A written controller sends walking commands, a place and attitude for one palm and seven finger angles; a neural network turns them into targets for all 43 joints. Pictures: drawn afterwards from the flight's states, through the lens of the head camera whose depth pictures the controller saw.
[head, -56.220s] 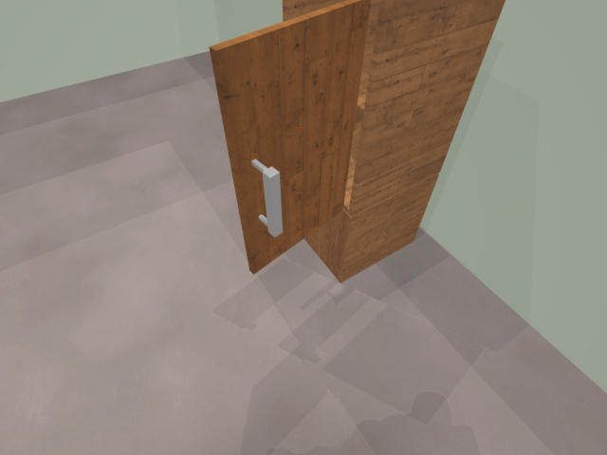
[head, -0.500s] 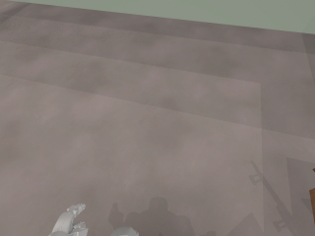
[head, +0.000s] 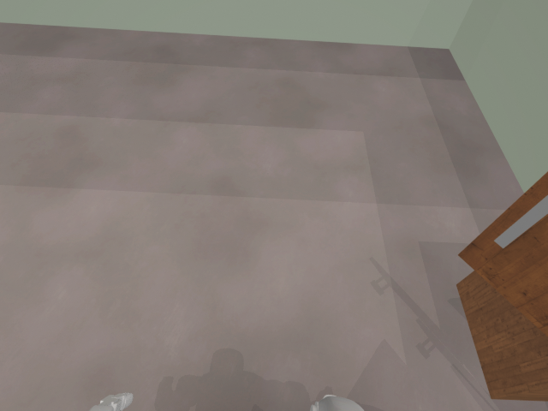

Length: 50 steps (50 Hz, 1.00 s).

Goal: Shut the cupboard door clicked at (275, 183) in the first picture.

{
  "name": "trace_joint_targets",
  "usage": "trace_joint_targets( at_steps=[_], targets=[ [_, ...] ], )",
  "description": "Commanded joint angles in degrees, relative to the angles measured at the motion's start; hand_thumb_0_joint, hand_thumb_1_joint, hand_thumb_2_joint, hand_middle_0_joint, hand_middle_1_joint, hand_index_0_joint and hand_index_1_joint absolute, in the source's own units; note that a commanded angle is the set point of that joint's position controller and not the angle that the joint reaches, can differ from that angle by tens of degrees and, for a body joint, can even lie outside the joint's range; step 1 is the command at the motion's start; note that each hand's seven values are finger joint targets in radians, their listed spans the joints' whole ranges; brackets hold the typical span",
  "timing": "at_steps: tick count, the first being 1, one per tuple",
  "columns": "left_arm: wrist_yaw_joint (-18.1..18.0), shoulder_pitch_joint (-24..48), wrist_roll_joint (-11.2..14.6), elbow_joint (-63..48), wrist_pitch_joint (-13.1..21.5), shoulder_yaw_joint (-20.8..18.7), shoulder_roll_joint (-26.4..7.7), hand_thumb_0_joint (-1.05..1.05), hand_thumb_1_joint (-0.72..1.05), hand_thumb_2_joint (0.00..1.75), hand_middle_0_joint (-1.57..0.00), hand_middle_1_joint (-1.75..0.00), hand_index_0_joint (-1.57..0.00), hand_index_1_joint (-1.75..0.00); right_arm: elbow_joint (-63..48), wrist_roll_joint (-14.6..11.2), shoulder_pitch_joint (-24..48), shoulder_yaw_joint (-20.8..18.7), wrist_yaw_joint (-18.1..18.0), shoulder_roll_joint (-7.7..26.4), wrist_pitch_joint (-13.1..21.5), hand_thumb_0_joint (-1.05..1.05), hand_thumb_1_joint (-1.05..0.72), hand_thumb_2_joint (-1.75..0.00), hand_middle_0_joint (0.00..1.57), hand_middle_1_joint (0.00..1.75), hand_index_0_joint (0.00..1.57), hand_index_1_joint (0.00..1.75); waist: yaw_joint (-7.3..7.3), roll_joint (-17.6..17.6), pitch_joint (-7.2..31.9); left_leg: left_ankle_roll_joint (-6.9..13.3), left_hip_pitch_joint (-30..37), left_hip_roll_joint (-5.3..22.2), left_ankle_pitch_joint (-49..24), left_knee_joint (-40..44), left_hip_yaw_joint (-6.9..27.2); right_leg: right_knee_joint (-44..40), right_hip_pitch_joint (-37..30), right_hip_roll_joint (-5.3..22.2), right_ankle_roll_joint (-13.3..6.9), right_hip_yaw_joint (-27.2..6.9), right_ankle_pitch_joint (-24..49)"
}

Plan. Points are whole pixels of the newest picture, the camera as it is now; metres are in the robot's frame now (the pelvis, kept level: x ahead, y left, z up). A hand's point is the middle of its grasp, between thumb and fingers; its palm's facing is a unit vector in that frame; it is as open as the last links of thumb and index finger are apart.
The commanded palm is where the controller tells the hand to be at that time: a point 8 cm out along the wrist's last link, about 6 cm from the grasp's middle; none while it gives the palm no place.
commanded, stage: turn to face it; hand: left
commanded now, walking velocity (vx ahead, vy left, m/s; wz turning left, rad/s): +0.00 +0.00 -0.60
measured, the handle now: (534, 215) +0.51 -0.49 -0.07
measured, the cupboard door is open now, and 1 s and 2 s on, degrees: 37 37 37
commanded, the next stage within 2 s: take the last steps up to it in 1.42 s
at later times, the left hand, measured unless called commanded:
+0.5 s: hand (178, 391) +0.16 +0.17 -0.18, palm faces -0.25 -0.95 -0.22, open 7.4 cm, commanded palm none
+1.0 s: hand (241, 345) +0.24 +0.07 -0.15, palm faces -0.56 -0.78 -0.29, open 7.4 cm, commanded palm none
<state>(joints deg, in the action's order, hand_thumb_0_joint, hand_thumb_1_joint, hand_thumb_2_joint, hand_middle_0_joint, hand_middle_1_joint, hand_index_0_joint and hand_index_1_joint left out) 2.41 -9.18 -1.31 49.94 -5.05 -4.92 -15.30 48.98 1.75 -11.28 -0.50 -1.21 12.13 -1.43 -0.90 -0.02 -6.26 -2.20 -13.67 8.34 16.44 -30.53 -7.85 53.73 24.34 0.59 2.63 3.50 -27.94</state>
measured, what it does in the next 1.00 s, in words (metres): steps on the spot, turning right: right foot, then left foot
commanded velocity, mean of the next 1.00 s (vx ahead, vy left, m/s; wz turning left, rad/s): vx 0.00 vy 0.00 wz -0.59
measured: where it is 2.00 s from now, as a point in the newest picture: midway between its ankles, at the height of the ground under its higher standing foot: outside the picture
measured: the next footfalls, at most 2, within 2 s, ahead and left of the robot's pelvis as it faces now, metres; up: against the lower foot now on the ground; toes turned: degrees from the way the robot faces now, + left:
right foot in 0.10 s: +0.03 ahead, -0.13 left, +0.00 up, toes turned -8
left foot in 0.48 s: +0.12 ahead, +0.10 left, +0.00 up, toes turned -14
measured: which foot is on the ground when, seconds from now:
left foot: down 0.00-0.10, up 0.12-0.46, down 0.48-0.84, up 0.86-1.00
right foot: up 0.00-0.08, down 0.10-0.48, up 0.50-0.82, down 0.84-1.00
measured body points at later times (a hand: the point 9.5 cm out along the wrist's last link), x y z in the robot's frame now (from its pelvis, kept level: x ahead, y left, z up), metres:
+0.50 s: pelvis +0.03 -0.01 -0.01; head +0.08 +0.00 +0.44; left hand +0.17 +0.22 -0.16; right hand +0.07 -0.29 -0.13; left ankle +0.08 +0.11 -0.74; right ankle -0.01 -0.13 -0.73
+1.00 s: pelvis +0.03 -0.04 -0.01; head +0.06 -0.08 +0.44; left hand +0.26 +0.12 -0.13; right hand -0.07 -0.30 -0.15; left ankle +0.09 +0.09 -0.67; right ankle -0.03 -0.13 -0.74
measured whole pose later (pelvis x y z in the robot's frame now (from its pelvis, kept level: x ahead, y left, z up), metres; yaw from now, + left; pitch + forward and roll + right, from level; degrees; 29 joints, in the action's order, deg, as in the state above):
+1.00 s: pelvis +0.03 -0.04 -0.01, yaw -35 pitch +0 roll +0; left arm 0.2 -8.8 -1.4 49.9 -2.3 -2.6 -13.0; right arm 51.8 0.6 -10.7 -2.7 -1.1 16.8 -4.1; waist 1.0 2.5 -5.8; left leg -5.2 -27.5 5.3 26.3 -62.2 -2.8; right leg 32.8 16.1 -0.6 -1.1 -0.2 -17.1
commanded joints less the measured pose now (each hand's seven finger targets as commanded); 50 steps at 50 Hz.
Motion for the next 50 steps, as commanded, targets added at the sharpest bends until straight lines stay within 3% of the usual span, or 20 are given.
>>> trace_joint_targets(
  at_steps=[1,3,5,7,9,11,17,21,22,24,25,28,37,40,41,42,43,44,46,50],
  targets=[
    [0.5,1.7,0.2,-5.6,2.2,-0.5,-2.4,0.0,0.9,0.9,-0.2,-0.3,-0.2,-0.3,-2.8,0.1,-1.5,-5.0,-0.5,14.0,0.6,0.0,-0.9,-0.9,0.2,0.3,0.2,0.3,2.27,13.6,8.4,7.9,4.5,11.6,-21.8,4.6,4.4,-12.6,-5.2,-1.2,-0.7,2.9,4.4],
    [0.3,-4.2,0.1,-3.9,2.9,-1.1,-4.8,0.0,0.9,0.9,-0.2,-0.3,-0.2,-0.3,-3.2,-0.4,0.6,-5.2,-0.2,13.9,0.4,0.0,-0.9,-0.9,0.2,0.3,0.2,0.3,-1.14,8.6,10.1,3.7,-0.5,9.1,-15.8,-5.1,0.7,-26.3,-16.2,-0.9,-2.1,2.2,16.5],
    [-1.3,-9.6,-0.2,-2.3,4.0,-2.9,-14.8,0.0,0.9,0.9,-0.2,-0.3,-0.2,-0.3,-7.5,-1.0,4.6,-3.7,0.4,7.1,0.0,0.0,-0.9,-0.9,0.2,0.3,0.2,0.3,-4.34,-17.0,8.7,-2.1,-21.8,-3.8,21.4,-29.1,-0.6,-34.8,-24.1,20.8,-12.4,-27.3,41.6],
    [-2.6,-6.6,0.0,-3.1,3.8,-2.7,-13.2,0.0,0.9,0.9,-0.2,-0.3,-0.2,-0.3,-6.8,-1.1,6.4,-3.7,-0.6,8.4,-0.6,0.0,-0.9,-0.9,0.2,0.3,0.2,0.3,-2.85,-16.1,7.5,-1.7,-25.1,-2.5,16.5,-38.6,9.3,-36.0,-19.0,18.9,-15.7,-29.7,32.8],
    [-2.9,-0.5,0.0,-4.5,3.6,-1.7,-9.7,0.0,0.9,0.9,-0.2,-0.3,-0.2,-0.3,-4.7,-0.8,4.2,-3.7,-0.2,9.1,-0.3,0.0,-0.9,-0.9,0.2,0.3,0.2,0.3,0.25,-11.2,7.9,-2.3,-21.5,-1.4,9.6,-36.8,9.4,-33.7,-16.5,14.5,-13.8,-21.4,32.1],
    [-2.8,-0.9,0.0,-4.8,4.0,-1.4,-9.1,0.0,0.9,0.9,-0.2,-0.3,-0.2,-0.3,-3.8,-0.8,3.4,-3.4,0.1,7.8,-0.3,0.0,-0.9,-0.9,0.2,0.3,0.2,0.3,0.47,-8.2,10.0,-2.8,-18.1,-3.0,7.9,-31.5,7.6,-31.7,-16.8,12.2,-13.1,-18.4,38.5],
    [-2.7,-3.2,-0.2,-3.7,3.7,-1.9,-10.4,0.0,0.9,0.9,-0.2,-0.3,-0.2,-0.3,-4.8,-1.3,4.9,-3.2,0.0,7.0,-0.3,0.0,-0.9,-0.9,0.2,0.3,0.2,0.3,-0.68,-7.6,9.4,-2.7,-14.6,-5.8,7.7,-19.1,6.9,-31.4,-17.2,11.6,-13.8,-23.1,38.7],
    [-2.8,0.0,0.1,-4.2,3.2,-2.1,-10.2,0.0,0.9,0.9,-0.2,-0.3,-0.2,-0.3,-3.6,-1.7,-0.4,-3.0,-0.5,7.0,0.6,0.0,-0.9,-0.9,0.2,0.3,0.2,0.3,2.07,-7.9,10.6,-1.8,-3.5,-7.0,0.9,-1.7,7.0,-27.0,-12.5,9.2,-10.6,-24.4,37.9],
    [-2.7,1.1,0.4,-4.6,3.0,-1.8,-9.1,0.0,0.9,0.9,-0.2,-0.3,-0.2,-0.3,-2.7,-1.6,-3.0,-3.2,-0.7,8.1,1.1,0.0,-0.9,-0.9,0.2,0.3,0.2,0.3,3.37,-5.9,11.1,-1.2,4.4,-5.5,-4.4,6.1,7.7,-24.3,-6.8,6.6,-7.9,-22.8,32.5],
    [-1.7,-1.0,0.9,-6.3,3.0,-0.5,-4.2,0.0,0.9,0.9,-0.2,-0.3,-0.2,-0.3,-3.5,-0.5,-5.5,-4.6,-0.8,16.5,1.5,0.0,-0.9,-0.9,0.2,0.3,0.2,0.3,3.35,18.4,11.8,9.0,12.8,17.4,-19.3,13.5,28.2,-3.1,7.3,-4.7,-1.5,-7.5,-6.5],
    [-1.6,0.4,0.1,-6.1,2.8,-0.8,-5.9,0.0,0.9,0.9,-0.2,-0.3,-0.2,-0.3,-3.3,0.1,-5.4,-4.2,-1.2,15.8,1.5,0.0,-0.9,-0.9,0.2,0.3,0.2,0.3,3.94,14.1,10.2,12.4,9.3,19.6,-23.3,12.9,28.8,7.1,7.8,-2.8,-0.7,-7.4,-8.5],
    [-0.5,0.8,0.3,-4.6,2.2,-1.3,-4.9,0.0,0.9,0.9,-0.2,-0.3,-0.2,-0.3,-4.7,0.2,-0.2,-3.4,-1.4,12.4,1.6,0.0,-0.9,-0.9,0.2,0.3,0.2,0.3,1.1,10.7,8.0,11.0,7.2,12.5,-30.4,9.9,15.2,13.8,8.1,0.2,0.7,-5.6,-2.2],
    [0.4,4.2,0.2,-5.7,2.0,-0.3,-2.6,0.0,0.9,0.9,-0.2,-0.3,-0.2,-0.3,-2.0,0.2,-2.7,-4.8,-0.4,14.1,0.9,0.0,-0.9,-0.9,0.2,0.3,0.2,0.3,2.94,14.1,8.2,8.5,6.0,12.2,-25.4,6.1,4.3,-9.2,-3.0,-0.6,-0.5,2.1,2.8],
    [0.1,-1.7,0.1,-4.0,2.8,-0.8,-5.0,0.0,0.9,0.9,-0.2,-0.3,-0.2,-0.3,-2.1,-0.3,-1.2,-5.1,0.0,14.1,0.6,0.0,-0.9,-0.9,0.2,0.3,0.2,0.3,-0.68,9.0,9.6,3.6,-0.4,9.5,-18.3,-3.9,0.4,-26.8,-16.5,-0.8,-2.4,2.1,16.4],
    [-0.6,-6.2,-0.3,-2.8,3.6,-1.7,-10.3,0.0,0.9,0.9,-0.2,-0.3,-0.2,-0.3,-3.3,-1.0,-0.6,-4.7,0.4,11.3,0.5,0.0,-0.9,-0.9,0.2,0.3,0.2,0.3,-2.8,-3.5,11.9,-0.1,-9.4,4.7,-5.4,-15.1,-3.6,-32.5,-26.2,9.0,-5.7,-9.8,25.9],
    [-1.4,-8.7,-0.1,-1.7,4.1,-2.6,-15.2,0.0,0.9,0.9,-0.2,-0.3,-0.2,-0.3,-6.2,-1.1,2.7,-3.5,0.4,7.5,0.4,0.0,-0.9,-0.9,0.2,0.3,0.2,0.3,-4.26,-16.8,10.7,-2.5,-22.3,-3.4,21.5,-28.2,-1.8,-33.8,-27.7,21.4,-12.7,-26.9,45.0],
    [-2.1,-10.3,0.5,-1.6,4.0,-2.4,-15.7,0.0,0.9,0.9,-0.2,-0.3,-0.2,-0.3,-6.9,-1.0,4.8,-3.1,-0.2,8.7,-0.2,0.0,-0.9,-0.9,0.2,0.3,0.2,0.3,-4.95,-11.7,9.9,-2.1,-23.4,-2.7,20.8,-34.5,6.1,-33.1,-24.2,22.5,-16.1,-26.7,47.8],
    [-3.0,-7.5,0.3,-1.8,4.0,-2.7,-13.8,0.0,0.9,0.9,-0.2,-0.3,-0.2,-0.3,-6.3,-1.1,4.5,-3.3,-0.6,8.4,-0.3,0.0,-0.9,-0.9,0.2,0.3,0.2,0.3,-3.15,-16.2,10.8,-2.3,-25.6,-2.3,18.6,-37.8,7.7,-32.5,-24.7,19.8,-16.1,-27.9,46.8],
    [-3.1,-1.2,0.4,-3.7,3.8,-1.4,-10.4,0.0,0.9,0.9,-0.2,-0.3,-0.2,-0.3,-3.9,-1.0,2.7,-3.4,-0.4,9.5,-0.2,0.0,-0.9,-0.9,0.2,0.3,0.2,0.3,-0.11,-12.7,10.0,-2.9,-22.5,-1.1,11.1,-36.8,8.7,-31.3,-20.7,14.9,-14.2,-19.8,42.4],
    [-2.9,0.9,-0.2,-4.7,3.8,-1.2,-10.3,0.0,0.9,0.9,-0.2,-0.3,-0.2,-0.3,-2.7,-1.0,0.4,-3.1,0.3,7.5,-0.6,0.0,-0.9,-0.9,0.2,0.3,0.2,0.3,1.28,-8.0,9.7,-3.2,-14.4,-3.5,7.3,-26.7,6.0,-32.5,-13.4,11.8,-13.2,-17.8,34.1]
  ],
)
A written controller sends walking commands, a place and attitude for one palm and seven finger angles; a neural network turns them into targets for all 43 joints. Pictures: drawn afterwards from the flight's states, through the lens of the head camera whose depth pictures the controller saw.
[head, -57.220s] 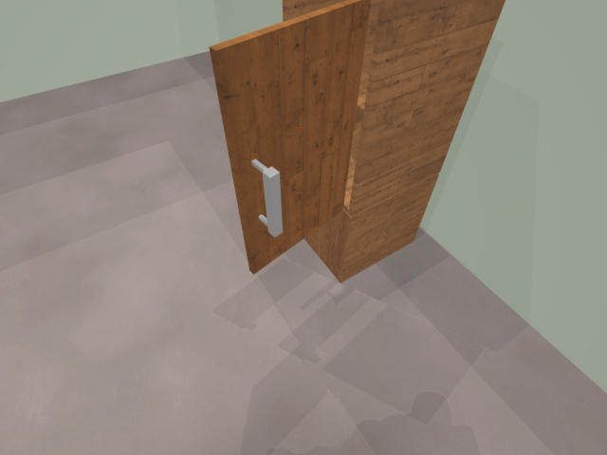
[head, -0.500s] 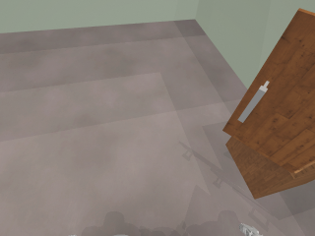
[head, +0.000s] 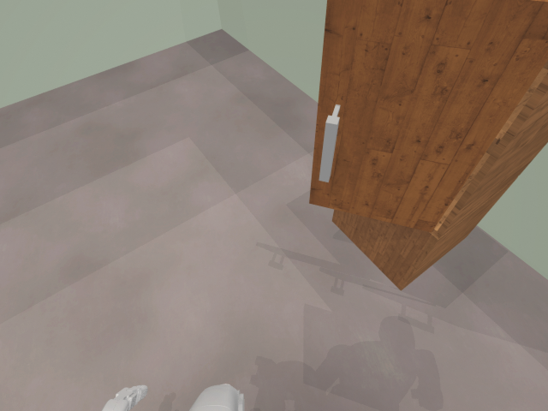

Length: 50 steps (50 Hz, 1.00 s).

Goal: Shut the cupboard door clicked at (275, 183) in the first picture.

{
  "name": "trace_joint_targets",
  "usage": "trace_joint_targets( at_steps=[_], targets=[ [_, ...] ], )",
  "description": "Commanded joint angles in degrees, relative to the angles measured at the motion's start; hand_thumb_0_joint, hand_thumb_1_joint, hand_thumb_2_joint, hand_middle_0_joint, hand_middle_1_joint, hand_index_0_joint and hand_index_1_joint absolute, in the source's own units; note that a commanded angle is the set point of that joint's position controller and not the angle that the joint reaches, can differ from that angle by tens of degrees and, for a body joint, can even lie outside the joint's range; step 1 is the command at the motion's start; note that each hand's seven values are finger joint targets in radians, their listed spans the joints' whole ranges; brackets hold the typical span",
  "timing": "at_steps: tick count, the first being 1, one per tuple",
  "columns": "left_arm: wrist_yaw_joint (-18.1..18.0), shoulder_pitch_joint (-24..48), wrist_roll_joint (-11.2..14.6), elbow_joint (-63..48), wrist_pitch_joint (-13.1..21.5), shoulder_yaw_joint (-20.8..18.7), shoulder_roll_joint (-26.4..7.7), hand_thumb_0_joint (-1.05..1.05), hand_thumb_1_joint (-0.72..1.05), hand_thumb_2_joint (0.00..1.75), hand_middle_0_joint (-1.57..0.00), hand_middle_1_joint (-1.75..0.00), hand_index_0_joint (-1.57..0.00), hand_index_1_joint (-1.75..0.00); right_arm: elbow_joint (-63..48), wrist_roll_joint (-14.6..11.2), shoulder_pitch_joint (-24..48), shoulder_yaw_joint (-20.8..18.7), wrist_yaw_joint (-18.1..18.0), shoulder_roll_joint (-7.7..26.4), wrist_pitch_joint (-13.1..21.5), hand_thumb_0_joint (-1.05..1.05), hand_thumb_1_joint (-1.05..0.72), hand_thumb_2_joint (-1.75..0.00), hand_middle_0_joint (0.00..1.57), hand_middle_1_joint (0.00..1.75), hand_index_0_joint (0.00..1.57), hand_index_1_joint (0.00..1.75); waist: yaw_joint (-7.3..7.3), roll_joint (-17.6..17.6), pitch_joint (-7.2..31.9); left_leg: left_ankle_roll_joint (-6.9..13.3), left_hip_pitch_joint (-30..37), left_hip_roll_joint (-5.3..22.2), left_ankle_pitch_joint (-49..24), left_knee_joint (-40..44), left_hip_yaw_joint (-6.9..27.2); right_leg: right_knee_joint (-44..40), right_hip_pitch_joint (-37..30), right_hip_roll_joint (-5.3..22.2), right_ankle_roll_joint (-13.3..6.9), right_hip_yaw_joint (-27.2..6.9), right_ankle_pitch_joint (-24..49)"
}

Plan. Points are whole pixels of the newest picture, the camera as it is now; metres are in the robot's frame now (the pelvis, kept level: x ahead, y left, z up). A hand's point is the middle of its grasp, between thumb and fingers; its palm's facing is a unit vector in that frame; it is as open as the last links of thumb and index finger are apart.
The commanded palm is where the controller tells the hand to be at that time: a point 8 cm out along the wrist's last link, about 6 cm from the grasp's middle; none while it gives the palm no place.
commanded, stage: turn to face it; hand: left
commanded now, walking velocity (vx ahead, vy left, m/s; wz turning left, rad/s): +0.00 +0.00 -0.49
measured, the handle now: (330, 145) +0.65 -0.09 -0.06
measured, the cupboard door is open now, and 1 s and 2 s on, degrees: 37 37 37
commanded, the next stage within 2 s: take the last steps up to it in 0.42 s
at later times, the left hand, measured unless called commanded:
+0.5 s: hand (174, 393) +0.16 +0.19 -0.16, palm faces -0.22 -0.94 -0.25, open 7.4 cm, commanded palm none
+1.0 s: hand (206, 372) +0.20 +0.14 -0.16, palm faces -0.33 -0.93 -0.15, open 7.4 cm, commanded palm none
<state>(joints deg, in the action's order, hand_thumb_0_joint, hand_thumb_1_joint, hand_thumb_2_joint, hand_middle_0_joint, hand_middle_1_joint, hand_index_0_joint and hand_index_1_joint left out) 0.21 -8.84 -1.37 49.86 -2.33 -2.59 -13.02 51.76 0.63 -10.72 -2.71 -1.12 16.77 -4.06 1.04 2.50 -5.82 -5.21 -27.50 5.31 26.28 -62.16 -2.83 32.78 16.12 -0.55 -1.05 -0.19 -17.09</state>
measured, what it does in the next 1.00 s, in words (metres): steps on the spot, turning right: left foot, then right foot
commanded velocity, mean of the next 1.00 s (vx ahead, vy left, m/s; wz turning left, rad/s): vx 0.10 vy -0.06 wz -0.24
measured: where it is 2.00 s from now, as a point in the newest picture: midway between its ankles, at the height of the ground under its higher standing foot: outside the picture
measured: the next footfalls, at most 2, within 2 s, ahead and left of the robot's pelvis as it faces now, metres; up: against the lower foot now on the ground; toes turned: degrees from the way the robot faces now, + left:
left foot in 0.18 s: +0.08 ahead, +0.14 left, +0.00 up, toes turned -2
right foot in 0.50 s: +0.02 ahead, -0.12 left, +0.00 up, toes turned -16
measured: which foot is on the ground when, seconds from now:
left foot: up 0.00-0.16, down 0.18-0.50, up 0.52-0.78, down 0.80-1.00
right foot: down 0.00-0.18, up 0.20-0.48, down 0.50-0.80, up 0.82-1.00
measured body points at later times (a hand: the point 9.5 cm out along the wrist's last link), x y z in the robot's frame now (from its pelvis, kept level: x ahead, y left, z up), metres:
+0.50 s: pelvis +0.02 +0.00 +0.00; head +0.05 -0.01 +0.45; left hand +0.17 +0.24 -0.14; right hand +0.00 -0.25 -0.15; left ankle +0.04 +0.14 -0.73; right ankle -0.02 -0.11 -0.73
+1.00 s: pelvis +0.08 -0.02 +0.01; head +0.12 -0.01 +0.46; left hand +0.22 +0.19 -0.15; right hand -0.02 -0.25 -0.12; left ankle +0.08 +0.10 -0.73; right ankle +0.02 -0.16 -0.65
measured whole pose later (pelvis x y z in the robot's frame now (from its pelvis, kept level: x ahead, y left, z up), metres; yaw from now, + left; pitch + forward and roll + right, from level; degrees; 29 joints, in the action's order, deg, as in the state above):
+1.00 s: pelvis +0.08 -0.02 +0.01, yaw -19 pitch +1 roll -2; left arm 2.7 -11.6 -2.0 56.7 -3.0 -4.1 -13.6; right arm 57.0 2.1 -20.5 -0.1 -1.8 10.2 1.8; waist 1.4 -2.4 -2.2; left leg -1.1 -9.2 6.1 15.7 -24.1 -7.4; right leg 59.1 28.9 1.4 0.4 1.4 -19.3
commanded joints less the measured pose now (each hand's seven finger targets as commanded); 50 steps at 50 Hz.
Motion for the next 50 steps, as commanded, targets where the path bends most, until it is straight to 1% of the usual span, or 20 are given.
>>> trace_joint_targets(
  at_steps=[1,5,7,9,10,12,16,19,23,25,26,27,31,35,38,39,40,41,45,50],
  targets=[
    [-0.6,0.5,-0.2,-4.4,1.0,-3.7,-12.7,0.0,0.9,0.9,-0.2,-0.3,-0.2,-0.3,-5.5,0.1,-0.1,-0.8,0.2,2.6,2.1,0.0,-0.9,-0.9,0.2,0.3,0.2,0.3,-0.74,-11.0,8.6,-0.1,0.1,-1.2,-2.6,8.0,0.6,-11.9,-4.7,12.7,-9.6,-14.9,21.1],
    [-0.4,0.1,-0.1,-3.6,0.7,-4.0,-12.9,0.0,0.9,0.9,-0.2,-0.3,-0.2,-0.3,-5.6,-0.2,-1.4,-0.8,-0.1,2.1,2.8,0.0,-0.9,-0.9,0.2,0.3,0.2,0.3,-0.66,-10.6,8.5,0.8,6.0,-3.2,-4.4,21.4,0.1,-9.9,-3.5,12.1,-8.9,-18.3,21.2],
    [-0.4,1.6,0.4,-3.6,0.4,-3.8,-11.6,0.0,0.9,0.9,-0.2,-0.3,-0.2,-0.3,-4.1,-0.2,-5.7,-0.7,-0.5,2.6,3.6,0.0,-0.9,-0.9,0.2,0.3,0.2,0.3,1.52,-10.3,9.3,1.5,15.8,-3.2,-13.4,34.6,0.5,-6.0,1.5,9.4,-5.2,-17.3,18.0],
    [0.4,-0.9,1.0,-4.6,-0.1,-2.6,-6.1,0.0,0.9,0.9,-0.2,-0.3,-0.2,-0.3,-4.3,0.8,-7.4,-2.1,-0.7,10.8,4.2,0.0,-0.9,-0.9,0.2,0.3,0.2,0.3,1.45,12.3,9.4,9.2,23.2,14.8,-17.9,44.8,19.6,10.3,13.2,-2.8,0.9,-5.7,-6.7],
    [0.6,-0.9,0.6,-5.3,0.1,-2.7,-6.6,0.0,0.9,0.9,-0.2,-0.3,-0.2,-0.3,-5.1,1.2,-7.6,-2.1,-0.8,11.7,4.0,0.0,-0.9,-0.9,0.2,0.3,0.2,0.3,1.65,13.4,8.6,14.6,18.4,21.4,-17.5,47.5,24.2,21.6,13.4,-2.3,1.7,-2.0,-18.0],
    [1.0,0.4,0.0,-3.9,-0.2,-3.5,-7.5,0.0,0.9,0.9,-0.2,-0.3,-0.2,-0.3,-5.2,1.5,-4.2,-1.3,-1.3,8.8,4.4,0.0,-0.9,-0.9,0.2,0.3,0.2,0.3,0.09,11.0,6.5,14.8,15.9,17.6,-25.4,46.2,18.5,32.7,14.9,0.4,2.7,-3.2,-14.2],
    [1.5,0.7,0.4,-2.9,-0.5,-2.3,-4.2,0.0,0.9,0.9,-0.2,-0.3,-0.2,-0.3,-3.8,1.5,-4.1,-1.0,-1.5,6.7,4.3,0.0,-0.9,-0.9,0.2,0.3,0.2,0.3,-0.04,8.2,9.0,13.2,22.5,12.5,-43.2,40.0,5.0,23.1,11.7,1.0,3.5,1.2,-11.7],
    [1.4,1.9,0.4,-2.7,-0.3,-1.8,-3.5,0.0,0.9,0.9,-0.2,-0.3,-0.2,-0.3,-1.9,1.3,-6.3,-1.5,-1.1,6.8,3.8,0.0,-0.9,-0.9,0.2,0.3,0.2,0.3,1.33,9.9,9.3,13.1,22.1,12.7,-42.6,38.7,3.7,13.2,6.3,0.1,2.8,3.6,-10.2],
    [0.9,-5.0,0.3,-0.2,0.5,-2.3,-5.4,0.0,0.9,0.9,-0.2,-0.3,-0.2,-0.3,-1.4,0.4,-3.8,-2.1,-0.6,7.0,3.2,0.0,-0.9,-0.9,0.2,0.3,0.2,0.3,-2.21,5.1,10.1,8.1,13.9,9.8,-28.3,31.9,0.2,-8.6,-9.4,0.6,1.2,3.0,7.8],
    [-0.1,-7.9,-0.4,1.3,1.4,-3.7,-13.8,0.0,0.9,0.9,-0.2,-0.3,-0.2,-0.3,-4.1,0.0,-0.8,-0.9,0.1,0.5,3.0,0.0,-0.9,-0.9,0.2,0.3,0.2,0.3,-4.03,-16.2,7.4,2.0,-4.2,-1.9,7.6,13.9,-6.0,-15.3,-16.0,21.0,-8.0,-20.1,25.8],
    [-0.4,-8.9,0.1,1.2,1.4,-3.3,-14.2,0.0,0.9,0.9,-0.2,-0.3,-0.2,-0.3,-4.5,0.0,1.9,-0.7,-0.3,1.0,2.2,0.0,-0.9,-0.9,0.2,0.3,0.2,0.3,-5.12,-11.7,6.3,2.5,-3.8,-1.5,9.5,6.5,0.8,-15.0,-10.6,22.1,-11.5,-20.2,28.4],
    [-0.8,-6.7,-0.2,1.6,1.6,-3.5,-12.5,0.0,0.9,0.9,-0.2,-0.3,-0.2,-0.3,-3.3,0.2,0.8,-1.0,-0.7,0.9,1.9,0.0,-0.9,-0.9,0.2,0.3,0.2,0.3,-3.17,-17.9,6.6,2.4,-7.1,-1.6,7.8,1.0,2.3,-15.4,-11.4,19.4,-12.2,-21.3,25.6],
    [-0.8,-0.5,-0.1,0.0,1.6,-2.5,-8.5,0.0,0.9,0.9,-0.2,-0.3,-0.2,-0.3,-0.4,0.8,-2.8,-1.0,0.3,1.5,2.3,0.0,-0.9,-0.9,0.2,0.3,0.2,0.3,-0.1,-12.6,6.1,1.6,-1.9,-0.3,-1.6,1.9,0.2,-17.3,-5.7,12.9,-10.1,-10.9,7.4],
    [-0.3,-2.2,-0.5,1.4,2.1,-3.0,-9.6,0.0,0.9,0.9,-0.2,-0.3,-0.2,-0.3,-1.0,0.9,-1.8,-0.8,0.7,0.1,3.3,0.0,-0.9,-0.9,0.2,0.3,0.2,0.3,-0.99,-11.3,3.5,2.3,2.5,-1.1,-0.7,16.7,-1.8,-19.0,-3.6,13.0,-11.2,-13.4,-3.5],
    [0.2,-1.6,0.3,2.3,1.9,-2.9,-8.5,0.0,0.9,0.9,-0.2,-0.3,-0.2,-0.3,1.4,1.0,-8.6,-0.2,0.0,-0.1,4.9,0.0,-0.9,-0.9,0.2,0.3,0.2,0.3,1.82,-8.8,4.9,2.9,17.6,-2.9,-10.1,34.5,-4.0,-12.8,2.2,9.0,-8.0,-11.4,-5.2],
    [0.6,-1.5,0.5,2.0,1.7,-2.5,-6.0,0.0,0.9,0.9,-0.2,-0.3,-0.2,-0.3,2.8,1.2,-13.0,-0.8,-0.4,2.5,5.5,0.0,-0.9,-0.9,0.2,0.3,0.2,0.3,3.81,-0.7,5.4,4.5,25.1,1.8,-6.5,41.7,3.6,-4.3,9.7,5.0,-5.1,-8.2,-9.9],
    [1.2,-2.5,0.8,0.4,1.4,-1.7,-2.1,0.0,0.9,0.9,-0.2,-0.3,-0.2,-0.3,3.5,2.3,-17.1,-2.0,-0.9,9.1,5.8,0.0,-0.9,-0.9,0.2,0.3,0.2,0.3,4.73,16.1,5.0,10.0,30.0,17.1,3.5,49.1,23.8,11.3,20.8,-2.4,-1.2,0.0,-14.7],
    [1.7,1.8,0.2,-1.9,1.8,-1.9,-3.9,0.0,0.9,0.9,-0.2,-0.3,-0.2,-0.3,3.1,2.1,-19.6,-2.4,-1.6,11.6,5.6,0.0,-0.9,-0.9,0.2,0.3,0.2,0.3,6.31,11.0,3.2,15.2,25.6,24.5,7.0,53.5,32.6,21.7,23.3,-0.7,-0.7,-0.8,-16.3],
    [2.8,0.6,-0.6,1.0,1.4,-2.7,-4.1,0.0,0.9,0.9,-0.2,-0.3,-0.2,-0.3,1.7,1.8,-11.0,-0.4,-1.6,5.7,6.7,0.0,-0.9,-0.9,0.2,0.3,0.2,0.3,0.96,6.0,0.6,12.3,19.0,17.0,-13.1,51.5,14.8,32.9,22.1,3.8,1.2,-2.5,-3.6],
    [3.0,1.9,-0.1,1.5,1.0,-1.3,-1.2,0.0,0.9,0.9,-0.2,-0.3,-0.2,-0.3,4.0,1.6,-13.0,-0.7,-1.3,4.8,6.8,0.0,-0.9,-0.9,0.2,0.3,0.2,0.3,1.34,6.7,2.7,11.2,21.4,12.8,-29.9,47.9,1.1,18.5,16.0,3.6,2.3,2.5,0.9]
  ],
)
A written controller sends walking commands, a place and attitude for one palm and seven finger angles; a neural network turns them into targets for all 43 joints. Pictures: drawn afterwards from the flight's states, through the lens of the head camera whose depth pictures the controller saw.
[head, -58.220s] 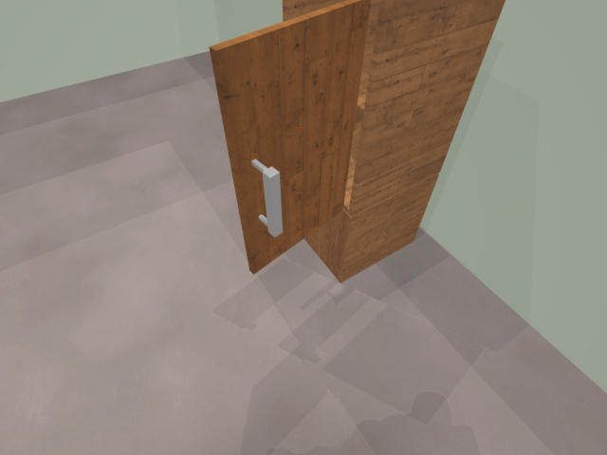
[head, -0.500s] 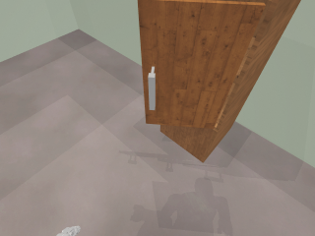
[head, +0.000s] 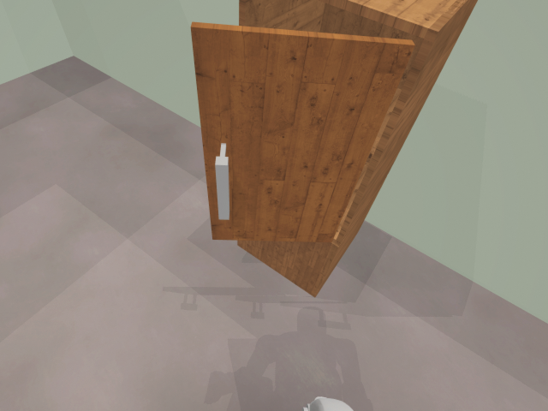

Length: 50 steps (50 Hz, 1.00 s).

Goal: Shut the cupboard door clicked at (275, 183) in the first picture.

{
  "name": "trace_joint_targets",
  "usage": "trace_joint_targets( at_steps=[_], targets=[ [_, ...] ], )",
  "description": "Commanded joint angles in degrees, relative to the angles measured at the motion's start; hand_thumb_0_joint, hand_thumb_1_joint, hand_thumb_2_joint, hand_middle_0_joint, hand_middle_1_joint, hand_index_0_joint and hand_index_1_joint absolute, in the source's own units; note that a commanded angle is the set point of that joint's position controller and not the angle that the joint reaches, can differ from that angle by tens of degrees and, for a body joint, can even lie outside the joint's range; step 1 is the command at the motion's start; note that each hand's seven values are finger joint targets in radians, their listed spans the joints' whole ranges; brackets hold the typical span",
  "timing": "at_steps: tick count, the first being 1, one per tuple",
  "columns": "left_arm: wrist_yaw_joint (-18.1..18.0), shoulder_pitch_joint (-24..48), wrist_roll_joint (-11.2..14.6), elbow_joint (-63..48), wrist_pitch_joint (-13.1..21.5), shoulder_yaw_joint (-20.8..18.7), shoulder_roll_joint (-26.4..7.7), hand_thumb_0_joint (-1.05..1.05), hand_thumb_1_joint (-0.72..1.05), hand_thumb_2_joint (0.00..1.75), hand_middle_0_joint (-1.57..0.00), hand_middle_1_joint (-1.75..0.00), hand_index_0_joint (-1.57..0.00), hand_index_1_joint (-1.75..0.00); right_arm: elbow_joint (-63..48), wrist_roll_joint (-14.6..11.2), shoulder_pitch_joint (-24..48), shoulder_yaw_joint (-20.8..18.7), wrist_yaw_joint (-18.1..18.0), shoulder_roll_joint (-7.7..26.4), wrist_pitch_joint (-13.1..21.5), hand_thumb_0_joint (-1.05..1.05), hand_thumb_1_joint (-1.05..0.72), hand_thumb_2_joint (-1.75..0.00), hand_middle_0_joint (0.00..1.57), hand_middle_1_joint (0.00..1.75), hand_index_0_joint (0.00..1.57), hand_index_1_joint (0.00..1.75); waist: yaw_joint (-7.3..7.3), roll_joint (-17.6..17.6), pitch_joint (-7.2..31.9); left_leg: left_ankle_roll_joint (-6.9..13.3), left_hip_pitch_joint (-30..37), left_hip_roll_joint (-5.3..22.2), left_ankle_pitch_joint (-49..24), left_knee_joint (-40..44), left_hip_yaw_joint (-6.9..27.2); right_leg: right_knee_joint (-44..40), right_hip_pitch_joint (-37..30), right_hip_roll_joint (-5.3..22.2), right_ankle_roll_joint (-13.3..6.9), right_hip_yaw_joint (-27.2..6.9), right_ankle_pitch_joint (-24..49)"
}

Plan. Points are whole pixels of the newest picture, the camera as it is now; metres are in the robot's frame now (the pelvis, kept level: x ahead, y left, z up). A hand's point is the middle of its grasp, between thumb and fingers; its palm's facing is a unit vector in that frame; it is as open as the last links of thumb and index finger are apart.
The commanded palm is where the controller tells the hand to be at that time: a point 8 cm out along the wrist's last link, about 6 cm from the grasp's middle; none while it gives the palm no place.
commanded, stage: take the last steps up to it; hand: left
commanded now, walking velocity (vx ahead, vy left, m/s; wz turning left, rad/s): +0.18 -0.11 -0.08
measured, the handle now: (223, 183) +0.57 +0.13 -0.08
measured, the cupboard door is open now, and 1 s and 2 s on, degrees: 37 37 37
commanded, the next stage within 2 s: come to a stop and stand still in 0.12 s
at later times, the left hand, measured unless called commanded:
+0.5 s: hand (202, 391) +0.18 +0.12 -0.19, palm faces +0.02 -0.98 -0.20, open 7.3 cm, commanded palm none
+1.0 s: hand out of the picture +0.15 +0.09 -0.20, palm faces -0.05 -0.96 -0.27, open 7.4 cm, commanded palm none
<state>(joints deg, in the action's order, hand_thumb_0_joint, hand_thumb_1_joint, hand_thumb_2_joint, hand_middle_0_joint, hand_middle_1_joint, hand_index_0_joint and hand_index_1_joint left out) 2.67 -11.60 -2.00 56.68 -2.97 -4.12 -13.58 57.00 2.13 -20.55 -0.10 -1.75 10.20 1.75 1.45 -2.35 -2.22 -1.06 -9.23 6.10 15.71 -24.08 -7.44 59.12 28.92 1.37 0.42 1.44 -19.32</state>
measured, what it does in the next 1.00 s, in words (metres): steps to the right: right foot, then left foot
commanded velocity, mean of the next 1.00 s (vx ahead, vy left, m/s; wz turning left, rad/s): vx -0.07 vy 0.02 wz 0.00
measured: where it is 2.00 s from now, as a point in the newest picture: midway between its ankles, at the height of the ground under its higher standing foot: outside the picture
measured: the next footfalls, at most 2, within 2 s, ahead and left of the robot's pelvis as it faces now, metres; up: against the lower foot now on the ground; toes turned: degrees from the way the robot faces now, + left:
right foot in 0.18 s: +0.13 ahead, -0.18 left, +0.00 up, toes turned -7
left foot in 0.48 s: +0.19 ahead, +0.03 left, +0.00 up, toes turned +1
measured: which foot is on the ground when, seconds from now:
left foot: down 0.00-0.18, up 0.20-0.46, down 0.48-1.00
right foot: up 0.00-0.16, down 0.18-0.52, up 0.54-0.80, down 0.82-1.00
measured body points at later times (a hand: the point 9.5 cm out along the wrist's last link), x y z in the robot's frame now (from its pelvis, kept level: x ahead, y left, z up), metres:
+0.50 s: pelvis +0.12 -0.06 -0.02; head +0.16 -0.05 +0.43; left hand +0.18 +0.17 -0.17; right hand +0.19 -0.30 -0.16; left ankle +0.15 +0.03 -0.75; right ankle +0.10 -0.17 -0.75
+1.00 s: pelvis +0.08 -0.10 -0.04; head +0.08 -0.11 +0.41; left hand +0.15 +0.15 -0.17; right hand +0.15 -0.34 -0.18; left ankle +0.15 +0.02 -0.75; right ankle +0.06 -0.24 -0.75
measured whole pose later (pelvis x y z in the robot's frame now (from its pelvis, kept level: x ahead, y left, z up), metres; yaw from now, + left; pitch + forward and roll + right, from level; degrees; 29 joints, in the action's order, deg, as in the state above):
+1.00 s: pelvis +0.08 -0.10 -0.04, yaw -2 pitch -3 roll +1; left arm -2.3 -15.0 -1.9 53.2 -1.9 0.3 -11.3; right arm 50.8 1.0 -13.3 -2.4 0.2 11.8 -2.2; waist 1.1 0.3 -2.4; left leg 0.3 -22.6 1.6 16.5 -41.9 -3.6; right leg 44.5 16.0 2.7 2.2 -3.0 -26.0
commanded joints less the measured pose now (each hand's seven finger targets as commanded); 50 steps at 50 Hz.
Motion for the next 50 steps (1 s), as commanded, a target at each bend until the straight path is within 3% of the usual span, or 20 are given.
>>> trace_joint_targets(
  at_steps=[1,4,7,8,9,10,14,20,23,26,27,31,36,37,38,39,41,44,47,50],
  targets=[
    [0.5,5.4,0.6,-5.3,1.7,0.4,-0.3,0.0,0.9,0.9,-0.2,-0.3,-0.2,-0.3,-0.8,0.2,-3.4,-3.5,-0.5,11.4,0.8,0.0,-0.9,-0.9,0.2,0.3,0.2,0.3,1.23,12.8,-0.9,6.8,2.8,11.5,-19.4,9.2,4.2,-11.3,1.6,1.4,0.9,2.2,3.8],
    [0.5,6.4,0.5,-5.4,2.1,0.4,-1.1,0.0,0.9,0.9,-0.2,-0.3,-0.2,-0.3,-0.2,0.1,-2.7,-4.2,-0.1,11.6,0.2,0.0,-0.9,-0.9,0.2,0.3,0.2,0.3,1.61,13.8,-1.8,6.9,0.0,12.0,-15.1,7.5,4.8,-19.0,-4.5,0.1,0.4,4.4,3.6],
    [0.3,-2.1,0.5,-2.3,2.9,-0.4,-3.1,0.0,0.9,0.9,-0.2,-0.3,-0.2,-0.3,-0.2,-0.3,-0.2,-4.7,0.1,12.4,-0.5,0.0,-0.9,-0.9,0.2,0.3,0.2,0.3,-2.7,10.3,2.7,3.8,-3.1,8.9,-11.3,-2.2,2.1,-31.3,-20.1,-2.2,-0.4,6.1,9.1],
    [-0.3,-8.1,0.3,-0.4,3.7,-1.2,-6.3,0.0,0.9,0.9,-0.2,-0.3,-0.2,-0.3,-0.3,-0.9,-0.2,-4.4,0.6,10.5,-0.3,0.0,-0.9,-0.9,0.2,0.3,0.2,0.3,-5.57,3.5,5.5,1.8,-10.7,5.4,-7.7,-12.2,-1.3,-35.2,-31.6,2.1,-2.2,0.5,8.4],
    [-1.4,-13.8,0.1,1.5,4.4,-2.4,-12.2,0.0,0.9,0.9,-0.2,-0.3,-0.2,-0.3,-2.1,-1.5,0.3,-3.0,1.1,4.7,-0.1,0.0,-0.9,-0.9,0.2,0.3,0.2,0.3,-7.52,-13.1,7.6,-0.5,-23.9,-2.8,15.2,-26.8,-4.6,-40.6,-40.4,15.9,-7.7,-17.4,10.9],
    [-2.0,-14.8,0.9,1.8,4.2,-2.2,-13.0,0.0,0.9,0.9,-0.2,-0.3,-0.2,-0.3,-4.0,-1.5,3.6,-3.0,0.7,5.4,-0.7,0.0,-0.9,-0.9,0.2,0.3,0.2,0.3,-8.07,-10.5,5.8,0.2,-25.1,-2.8,24.4,-36.8,2.1,-44.9,-33.6,21.2,-12.1,-22.6,12.4],
    [-4.0,0.0,0.7,-1.1,4.6,0.3,-4.1,0.0,0.9,0.9,-0.2,-0.3,-0.2,-0.3,0.1,-1.3,0.7,-2.4,0.3,3.6,-1.4,0.0,-0.9,-0.9,0.2,0.3,0.2,0.3,-0.46,-3.2,4.1,-0.7,-17.5,0.4,11.8,-35.7,7.3,-40.7,-20.8,15.9,-11.8,-9.1,34.6],
    [-5.0,-1.0,0.9,-0.3,3.9,0.0,-5.5,0.0,0.9,0.9,-0.2,-0.3,-0.2,-0.3,0.0,-1.7,2.9,-2.0,0.4,3.6,-3.2,0.0,-0.9,-0.9,0.2,0.3,0.2,0.3,-1.07,-4.0,5.8,-1.5,-10.3,-4.4,2.4,-12.8,4.3,-34.4,-24.3,14.2,-9.8,-5.9,51.9],
    [-5.4,-1.1,1.3,-0.8,2.7,-0.5,-5.8,0.0,0.9,0.9,-0.2,-0.3,-0.2,-0.3,-1.3,-1.3,3.5,-3.1,0.5,6.5,-3.6,0.0,-0.9,-0.9,0.2,0.3,0.2,0.3,-0.65,-3.3,4.3,0.5,-3.9,-1.0,-18.8,-4.7,7.4,-30.2,-19.1,13.0,-6.6,-4.9,41.4],
    [-5.8,-1.5,1.3,-3.4,1.3,0.5,-2.9,0.0,0.9,0.9,-0.2,-0.3,-0.2,-0.3,-3.0,-1.1,4.0,-3.9,-0.1,11.4,-3.2,0.0,-0.9,-0.9,0.2,0.3,0.2,0.3,-0.49,16.9,5.7,11.1,3.4,13.8,-60.5,0.5,19.8,-15.1,-10.7,0.4,0.6,2.9,-6.1],
    [-5.8,-0.4,1.5,-3.6,0.7,0.3,-3.6,0.0,0.9,0.9,-0.2,-0.3,-0.2,-0.3,-3.4,-0.9,4.2,-4.0,-0.7,12.2,-3.3,0.0,-0.9,-0.9,0.2,0.3,0.2,0.3,0.42,16.3,5.8,14.0,3.0,15.2,-62.4,2.2,21.9,-4.7,-8.3,-1.6,0.8,-1.1,-17.7],
    [-5.2,-0.6,1.3,-4.2,0.4,-0.3,-3.1,0.0,0.9,0.9,-0.2,-0.3,-0.2,-0.3,-5.8,-0.5,9.5,-4.2,-1.2,11.6,-3.4,0.0,-0.9,-0.9,0.2,0.3,0.2,0.3,-1.03,7.5,8.1,14.5,7.2,12.1,-52.9,-1.6,16.1,5.4,-2.4,-1.9,1.3,-5.0,-13.9],
    [-4.5,-1.1,1.1,-5.5,0.0,0.2,-2.1,0.0,0.9,0.9,-0.2,-0.3,-0.2,-0.3,-6.2,-0.5,11.1,-4.2,-0.6,11.0,-3.3,0.0,-0.9,-0.9,0.2,0.3,0.2,0.3,-0.85,11.2,8.0,12.6,2.7,10.2,-36.3,0.7,14.5,-5.7,-7.5,-1.4,1.4,-2.8,-10.6],
    [-5.9,-8.4,2.1,-3.0,2.9,1.5,-3.3,0.0,0.9,0.9,-0.2,-0.3,-0.2,-0.3,-7.5,-1.5,14.7,-5.9,-0.2,14.0,-1.0,0.0,-0.9,-0.9,0.2,0.3,0.2,0.3,-4.02,9.7,17.9,8.5,15.1,11.6,-48.9,-13.6,13.4,-19.2,-3.3,2.4,-0.1,-6.6,-8.3],
    [-5.8,-6.4,1.2,-6.2,3.3,1.4,-4.5,0.0,0.9,0.9,-0.2,-0.3,-0.2,-0.3,-9.8,-1.7,11.7,-4.9,1.5,10.0,-1.9,0.0,-0.9,-0.9,0.2,0.3,0.2,0.3,-2.79,3.3,15.8,6.2,2.2,5.6,-33.2,-14.4,8.5,-27.3,-12.0,0.6,-0.7,-4.1,6.5],
    [-5.7,-6.3,0.5,-6.8,4.2,0.9,-6.4,0.0,0.9,0.9,-0.2,-0.3,-0.2,-0.3,-11.4,-1.1,12.5,-4.0,2.0,5.6,-2.3,0.0,-0.9,-0.9,0.2,0.3,0.2,0.3,-3.65,-2.7,10.2,2.8,-10.9,-2.1,-11.3,-16.4,4.9,-31.6,-17.4,7.0,-3.9,-16.0,19.8],
    [-5.7,-6.6,-0.6,-7.2,5.3,1.7,-9.7,0.0,0.9,0.9,-0.2,-0.3,-0.2,-0.3,-12.4,-0.8,11.4,-3.2,2.1,2.3,-1.9,0.0,-0.9,-0.9,0.2,0.3,0.2,0.3,-0.67,3.2,3.9,0.7,-10.7,-7.4,7.4,-17.5,4.4,-27.9,-11.5,13.0,-8.2,-18.0,40.6],
    [-5.7,-1.9,0.0,-8.5,4.0,1.5,-8.6,0.0,0.9,0.9,-0.2,-0.3,-0.2,-0.3,-11.1,-1.5,6.4,-3.8,1.8,5.3,-2.2,0.0,-0.9,-0.9,0.2,0.3,0.2,0.3,1.23,-9.1,6.7,2.9,-6.0,-5.0,-8.6,-15.2,5.3,-23.4,-11.1,5.5,-4.1,-9.4,26.0],
    [-5.4,-1.8,0.3,-8.9,2.2,2.0,-6.6,0.0,0.9,0.9,-0.2,-0.3,-0.2,-0.3,-10.8,-0.9,7.2,-3.8,1.7,7.4,-2.6,0.0,-0.9,-0.9,0.2,0.3,0.2,0.3,0.57,3.0,-3.1,4.1,-9.9,-1.7,5.0,-8.0,10.3,-26.5,-1.5,2.1,-2.8,-7.8,-6.5],
    [-5.0,-4.8,0.5,-8.1,2.2,2.2,-5.8,0.0,0.9,0.9,-0.2,-0.3,-0.2,-0.3,-10.3,-0.6,7.4,-3.6,1.8,8.1,-2.7,0.0,-0.9,-0.9,0.2,0.3,0.2,0.3,-1.05,3.9,-5.9,4.2,-15.3,-1.8,15.7,-2.3,12.5,-29.1,-2.9,0.6,-2.9,-7.5,-15.2]
  ],
)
